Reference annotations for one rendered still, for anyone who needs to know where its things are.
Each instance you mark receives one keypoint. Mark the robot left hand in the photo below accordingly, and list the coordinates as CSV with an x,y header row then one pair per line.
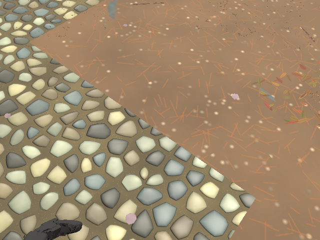
x,y
54,228

